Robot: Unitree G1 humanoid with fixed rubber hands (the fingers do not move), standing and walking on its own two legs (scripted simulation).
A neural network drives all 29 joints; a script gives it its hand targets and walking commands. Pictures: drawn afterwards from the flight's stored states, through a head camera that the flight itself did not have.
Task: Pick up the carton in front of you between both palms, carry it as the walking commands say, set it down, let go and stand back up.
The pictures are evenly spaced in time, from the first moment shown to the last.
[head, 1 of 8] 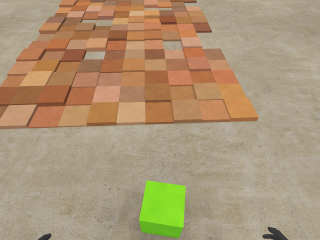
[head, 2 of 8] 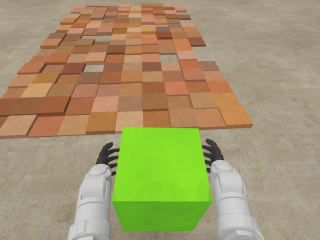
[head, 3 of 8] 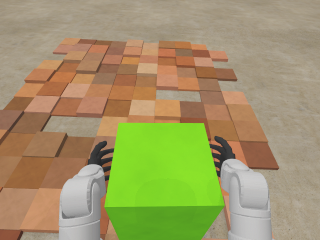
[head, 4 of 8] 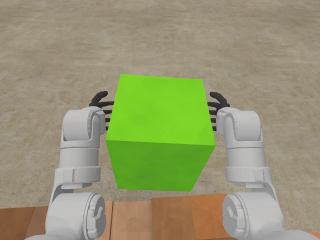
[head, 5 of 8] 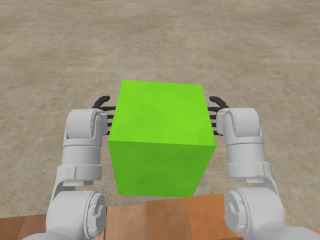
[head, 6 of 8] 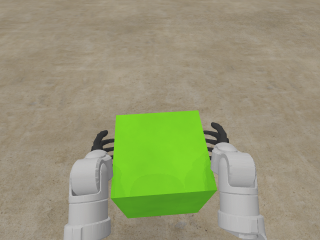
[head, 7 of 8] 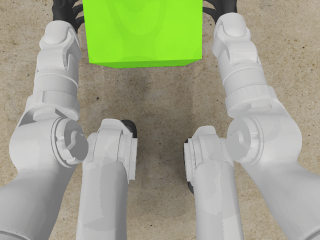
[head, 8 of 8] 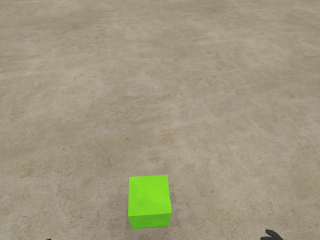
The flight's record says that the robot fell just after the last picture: no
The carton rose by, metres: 0.79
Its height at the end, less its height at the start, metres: +0.00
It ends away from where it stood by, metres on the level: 6.75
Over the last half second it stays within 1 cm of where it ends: yes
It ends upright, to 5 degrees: yes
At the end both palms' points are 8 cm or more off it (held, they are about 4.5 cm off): yes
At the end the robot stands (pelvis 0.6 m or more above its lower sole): yes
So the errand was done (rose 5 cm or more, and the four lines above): yes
